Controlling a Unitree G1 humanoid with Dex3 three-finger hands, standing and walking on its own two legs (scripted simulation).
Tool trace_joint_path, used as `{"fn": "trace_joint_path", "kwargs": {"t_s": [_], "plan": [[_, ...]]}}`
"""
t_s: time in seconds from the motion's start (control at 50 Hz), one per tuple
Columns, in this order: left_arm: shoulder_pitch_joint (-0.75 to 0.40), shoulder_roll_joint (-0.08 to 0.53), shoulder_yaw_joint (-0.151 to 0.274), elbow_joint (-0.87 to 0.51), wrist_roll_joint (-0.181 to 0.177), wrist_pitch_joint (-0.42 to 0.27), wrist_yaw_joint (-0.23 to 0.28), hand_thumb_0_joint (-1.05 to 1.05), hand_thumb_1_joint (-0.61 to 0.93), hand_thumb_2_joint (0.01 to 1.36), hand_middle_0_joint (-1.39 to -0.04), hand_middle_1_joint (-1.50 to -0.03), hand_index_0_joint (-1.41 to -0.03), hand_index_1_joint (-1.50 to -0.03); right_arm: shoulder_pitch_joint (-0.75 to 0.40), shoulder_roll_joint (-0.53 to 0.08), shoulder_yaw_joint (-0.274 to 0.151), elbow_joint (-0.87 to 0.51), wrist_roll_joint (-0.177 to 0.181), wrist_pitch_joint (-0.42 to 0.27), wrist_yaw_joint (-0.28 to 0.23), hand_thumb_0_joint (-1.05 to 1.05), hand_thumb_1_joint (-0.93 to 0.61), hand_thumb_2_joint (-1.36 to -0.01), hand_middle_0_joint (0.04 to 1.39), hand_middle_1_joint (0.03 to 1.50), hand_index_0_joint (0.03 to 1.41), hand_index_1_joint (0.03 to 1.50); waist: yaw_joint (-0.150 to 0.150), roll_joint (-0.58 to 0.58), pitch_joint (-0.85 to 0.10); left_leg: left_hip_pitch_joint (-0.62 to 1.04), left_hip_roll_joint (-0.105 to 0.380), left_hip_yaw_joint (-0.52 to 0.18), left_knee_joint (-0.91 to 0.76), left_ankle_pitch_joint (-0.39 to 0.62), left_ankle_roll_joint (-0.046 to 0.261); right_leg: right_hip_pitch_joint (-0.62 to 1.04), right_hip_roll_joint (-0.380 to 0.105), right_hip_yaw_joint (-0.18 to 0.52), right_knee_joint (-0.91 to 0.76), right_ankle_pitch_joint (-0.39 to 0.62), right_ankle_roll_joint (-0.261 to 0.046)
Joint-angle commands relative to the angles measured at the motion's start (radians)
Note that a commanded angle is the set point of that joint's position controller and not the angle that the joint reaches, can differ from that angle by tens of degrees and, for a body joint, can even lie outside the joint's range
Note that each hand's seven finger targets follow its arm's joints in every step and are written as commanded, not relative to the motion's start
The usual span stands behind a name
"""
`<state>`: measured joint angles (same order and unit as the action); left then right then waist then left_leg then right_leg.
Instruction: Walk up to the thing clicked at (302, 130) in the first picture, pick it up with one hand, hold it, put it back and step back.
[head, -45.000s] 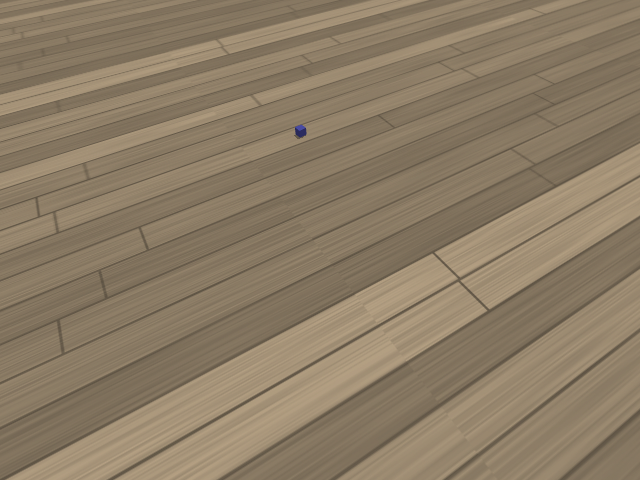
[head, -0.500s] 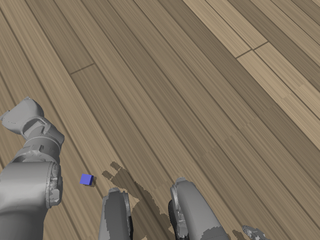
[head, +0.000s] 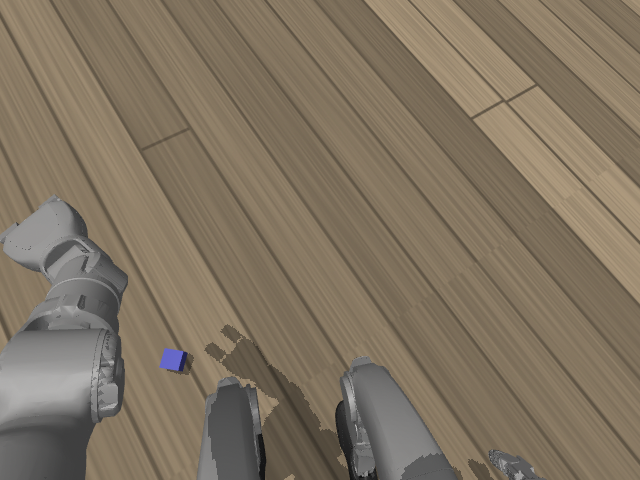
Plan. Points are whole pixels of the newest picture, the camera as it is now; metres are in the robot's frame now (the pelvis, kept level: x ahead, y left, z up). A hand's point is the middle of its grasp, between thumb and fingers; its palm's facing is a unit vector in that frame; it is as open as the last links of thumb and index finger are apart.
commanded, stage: approach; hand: left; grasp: from above
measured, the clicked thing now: (173, 359) +0.33 +0.29 -0.58
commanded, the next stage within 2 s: rest palm in 1.16 s
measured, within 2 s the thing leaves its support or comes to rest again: neither
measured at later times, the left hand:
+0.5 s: hand (131, 300) +0.40 +0.27 -0.24, palm faces -0.35 -0.26 -0.90, open 12.8 cm
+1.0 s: hand (182, 338) +0.36 +0.24 -0.46, palm faces -0.39 -0.26 -0.88, open 13.0 cm
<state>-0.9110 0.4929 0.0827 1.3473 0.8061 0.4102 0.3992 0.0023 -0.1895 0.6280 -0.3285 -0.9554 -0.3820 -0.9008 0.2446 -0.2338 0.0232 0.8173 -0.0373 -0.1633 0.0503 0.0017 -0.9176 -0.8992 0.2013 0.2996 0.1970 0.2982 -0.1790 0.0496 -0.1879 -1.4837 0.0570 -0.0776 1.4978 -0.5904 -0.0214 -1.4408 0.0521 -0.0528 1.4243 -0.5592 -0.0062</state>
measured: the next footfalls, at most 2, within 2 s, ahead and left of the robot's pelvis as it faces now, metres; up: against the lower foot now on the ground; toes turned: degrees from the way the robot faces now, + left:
none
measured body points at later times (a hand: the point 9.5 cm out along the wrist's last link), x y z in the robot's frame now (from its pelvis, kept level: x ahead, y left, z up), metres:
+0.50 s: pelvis -0.02 +0.00 -0.09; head +0.19 +0.04 +0.31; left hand +0.42 +0.28 -0.19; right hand +0.03 -0.26 -0.20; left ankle +0.04 +0.13 -0.57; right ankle +0.05 -0.12 -0.57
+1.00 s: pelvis -0.05 +0.00 -0.26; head +0.19 +0.03 +0.12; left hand +0.38 +0.25 -0.41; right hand -0.03 -0.25 -0.39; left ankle +0.03 +0.13 -0.57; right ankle +0.04 -0.12 -0.57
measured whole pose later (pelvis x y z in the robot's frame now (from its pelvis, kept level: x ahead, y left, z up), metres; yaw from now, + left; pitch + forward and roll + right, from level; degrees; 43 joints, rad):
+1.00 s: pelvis -0.05 +0.00 -0.26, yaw -2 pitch +35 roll -5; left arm -0.99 0.51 0.21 1.69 0.91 0.14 0.66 0.00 -0.38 0.82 -0.30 -0.91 -0.29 -0.92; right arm 0.14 -0.25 0.03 0.90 -0.21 -0.26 0.27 0.00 -0.91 -0.90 0.20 0.30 0.20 0.30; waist -0.24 0.02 -0.06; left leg -2.30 0.02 -0.11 2.36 -0.67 -0.02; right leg -2.27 0.04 -0.06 2.30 -0.64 0.02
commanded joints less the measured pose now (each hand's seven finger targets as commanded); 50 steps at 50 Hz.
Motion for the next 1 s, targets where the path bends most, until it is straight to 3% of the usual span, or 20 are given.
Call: {"fn": "trace_joint_path", "kwargs": {"t_s": [0.0,0.06,0.1,0.14,0.2,0.26,0.36,0.42,0.48,0.54,0.58,0.6,0.66,0.7,0.72,0.8,0.88,0.92,0.96,0.98], "plan": [[-0.341,0.224,0.006,-0.121,0.029,-0.001,0.046,0.000,-0.187,0.611,-0.323,-0.952,-0.377,-0.894,0.182,-0.182,-0.059,-0.029,0.003,-0.017,-0.006,0.000,-0.916,-0.904,0.199,0.300,0.199,0.300,-0.011,0.132,-0.520,0.366,-0.018,0.048,-0.156,0.311,0.031,0.316,0.017,-0.011,-0.164,0.295,-0.036],[-0.346,0.222,0.003,-0.121,0.030,-0.006,0.042,0.000,-0.196,0.620,-0.311,-0.956,-0.364,-0.899,0.182,-0.184,-0.059,-0.032,0.000,-0.020,0.003,0.000,-0.915,-0.904,0.199,0.300,0.199,0.300,-0.010,0.124,-0.540,0.318,-0.021,0.060,-0.130,0.323,0.035,0.349,0.016,-0.002,-0.143,0.340,-0.032],[-0.337,0.214,-0.001,-0.138,0.039,-0.011,0.044,0.000,-0.356,0.758,-0.301,-0.853,-0.291,-0.861,0.185,-0.180,-0.061,-0.037,0.002,-0.018,0.004,0.000,-0.907,-0.907,0.198,0.301,0.199,0.301,0.000,0.146,-0.551,0.335,-0.024,0.065,-0.136,0.320,0.037,0.352,0.018,0.002,-0.154,0.329,-0.032],[-0.296,0.192,-0.015,-0.096,0.046,-0.009,0.037,0.000,-0.366,0.740,-0.262,-0.958,-0.277,-0.940,0.176,-0.181,-0.063,-0.037,0.004,-0.014,0.005,0.000,-0.914,-0.909,0.198,0.301,0.198,0.301,-0.005,0.140,-0.514,0.336,-0.024,0.056,-0.147,0.291,0.031,0.312,0.019,-0.007,-0.153,0.283,-0.037],[-0.283,0.148,-0.031,-0.080,0.044,-0.034,0.028,0.000,-0.379,0.753,-0.268,-0.938,-0.276,-0.928,0.176,-0.176,-0.066,-0.035,-0.004,-0.019,0.012,0.000,-0.914,-0.908,0.198,0.301,0.199,0.301,-0.025,0.109,-0.471,0.264,-0.022,0.049,-0.094,0.295,0.036,0.247,0.020,-0.013,-0.104,0.288,-0.034],[-0.233,0.143,-0.030,-0.030,0.073,-0.064,0.033,0.000,-0.354,0.732,-0.285,-0.925,-0.296,-0.912,0.170,-0.189,-0.062,-0.045,-0.018,-0.020,0.025,0.000,-0.911,-0.906,0.198,0.301,0.199,0.301,-0.013,0.105,-0.470,0.196,-0.024,0.041,-0.030,0.303,0.034,0.161,0.020,-0.023,-0.020,0.276,-0.037],[-0.260,0.110,-0.016,0.019,0.085,-0.108,0.095,0.000,-0.349,0.717,-0.265,-0.979,-0.291,-0.951,0.157,-0.193,-0.059,-0.055,-0.041,-0.024,0.046,0.000,-0.911,-0.906,0.198,0.301,0.199,0.301,-0.019,0.129,-0.453,0.082,-0.028,0.035,0.065,0.247,0.028,0.004,0.022,-0.031,0.098,0.225,-0.040],[-0.293,0.150,0.027,-0.060,0.089,-0.126,0.150,0.000,-0.365,0.734,-0.266,-0.989,-0.287,-0.965,0.151,-0.203,-0.066,-0.051,-0.050,-0.031,0.062,0.000,-0.914,-0.907,0.198,0.301,0.199,0.301,0.004,0.193,-0.609,0.104,-0.027,0.037,0.136,0.291,0.021,-0.032,0.021,-0.035,0.193,0.264,-0.041],[-0.356,0.111,0.031,-0.056,0.073,-0.114,0.197,0.000,-0.370,0.739,-0.274,-0.984,-0.291,-0.965,0.146,-0.201,-0.068,-0.033,-0.061,-0.035,0.079,0.000,-0.915,-0.907,0.198,0.300,0.199,0.300,-0.021,0.222,-0.645,0.107,-0.018,0.030,0.205,0.307,0.017,-0.103,0.018,-0.047,0.263,0.284,-0.039],[-0.397,0.119,0.050,-0.010,0.062,-0.110,0.232,0.000,-0.373,0.756,-0.293,-0.942,-0.298,-0.936,0.137,-0.209,-0.071,-0.004,-0.076,-0.042,0.093,0.000,-0.914,-0.906,0.199,0.300,0.199,0.300,-0.041,0.217,-0.622,-0.011,-0.022,0.029,0.270,0.201,0.017,-0.180,0.007,-0.046,0.320,0.212,-0.033],[-0.408,0.160,0.077,-0.026,0.055,-0.114,0.249,0.000,-0.374,0.756,-0.292,-0.955,-0.300,-0.947,0.123,-0.203,-0.073,0.005,-0.087,-0.046,0.107,0.000,-0.917,-0.907,0.199,0.300,0.199,0.300,-0.027,0.210,-0.662,-0.048,-0.024,0.037,0.310,0.143,0.022,-0.187,0.005,-0.044,0.342,0.158,-0.027],[-0.380,0.139,0.074,0.008,0.059,-0.109,0.253,0.000,-0.384,0.774,-0.306,-0.916,-0.301,-0.921,0.115,-0.209,-0.075,0.008,-0.089,-0.047,0.111,0.000,-0.915,-0.907,0.199,0.300,0.199,0.300,-0.026,0.210,-0.671,-0.053,-0.025,0.037,0.331,0.131,0.021,-0.218,0.001,-0.044,0.361,0.143,-0.027],[-0.370,0.128,0.065,0.077,0.056,-0.115,0.253,0.000,-0.362,0.762,-0.335,-0.884,-0.325,-0.894,0.091,-0.207,-0.072,0.021,-0.102,-0.052,0.129,0.000,-0.915,-0.907,0.199,0.300,0.199,0.300,-0.043,0.179,-0.614,-0.158,-0.030,0.042,0.391,0.050,0.029,-0.282,0.003,-0.045,0.400,0.058,-0.022],[-0.372,0.175,0.094,0.068,0.063,-0.140,0.257,0.000,-0.363,0.770,-0.319,-0.893,-0.313,-0.899,0.096,-0.208,-0.075,0.040,-0.117,-0.060,0.141,0.000,-0.909,-0.904,0.199,0.300,0.199,0.300,-0.046,0.152,-0.596,-0.236,-0.037,0.047,0.439,0.016,0.037,-0.304,0.002,-0.037,0.422,0.010,-0.016],[-0.344,0.163,0.093,0.111,0.066,-0.145,0.259,0.000,-0.373,0.791,-0.317,-0.879,-0.305,-0.892,0.091,-0.209,-0.071,0.035,-0.120,-0.064,0.150,0.000,-0.907,-0.903,0.199,0.300,0.199,0.300,-0.043,0.122,-0.584,-0.279,-0.040,0.052,0.467,0.003,0.043,-0.310,0.000,-0.033,0.430,-0.010,-0.013],[-0.344,0.197,0.119,0.145,0.088,-0.191,0.266,0.000,-0.374,0.794,-0.294,-0.912,-0.290,-0.916,0.096,-0.212,-0.068,0.050,-0.145,-0.077,0.177,0.000,-0.904,-0.901,0.200,0.300,0.200,0.300,-0.068,0.080,-0.581,-0.393,-0.048,0.069,0.572,0.011,0.056,-0.315,0.000,-0.021,0.487,-0.010,-0.003],[-0.328,0.144,0.096,0.233,0.104,-0.242,0.287,0.000,-0.401,0.832,-0.267,-0.906,-0.256,-0.917,0.101,-0.230,-0.063,0.066,-0.161,-0.097,0.205,0.000,-0.897,-0.898,0.200,0.300,0.200,0.300,-0.079,0.077,-0.526,-0.421,-0.052,0.057,0.617,-0.037,0.055,-0.401,0.002,-0.043,0.536,-0.065,-0.007],[-0.350,0.200,0.124,0.225,0.124,-0.274,0.308,0.000,-0.418,0.857,-0.242,-0.914,-0.230,-0.924,0.114,-0.246,-0.057,0.073,-0.172,-0.106,0.219,0.000,-0.892,-0.896,0.201,0.300,0.200,0.300,-0.097,0.087,-0.528,-0.421,-0.053,0.047,0.649,-0.023,0.055,-0.410,-0.001,-0.053,0.566,-0.044,-0.006],[-0.291,0.153,0.100,0.324,0.155,-0.296,0.336,0.000,-0.432,0.872,-0.237,-0.908,-0.221,-0.924,0.109,-0.262,-0.054,0.083,-0.173,-0.116,0.229,0.000,-0.893,-0.896,0.201,0.300,0.200,0.300,-0.089,0.128,-0.512,-0.382,-0.052,0.031,0.648,-0.041,0.043,-0.471,0.000,-0.081,0.613,-0.042,-0.015],[-0.290,0.145,0.088,0.365,0.161,-0.309,0.343,0.000,-0.430,0.868,-0.225,-0.920,-0.213,-0.930,0.109,-0.259,-0.048,0.089,-0.184,-0.125,0.239,0.000,-0.892,-0.895,0.201,0.300,0.200,0.300,-0.107,0.131,-0.468,-0.405,-0.052,0.029,0.660,-0.059,0.041,-0.483,0.005,-0.084,0.617,-0.062,-0.014]]}}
